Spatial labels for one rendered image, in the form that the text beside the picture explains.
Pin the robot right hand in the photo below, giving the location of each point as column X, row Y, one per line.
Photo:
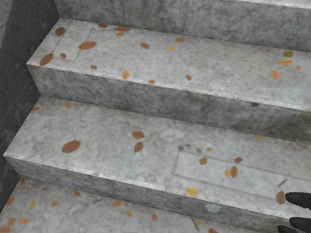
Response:
column 301, row 199

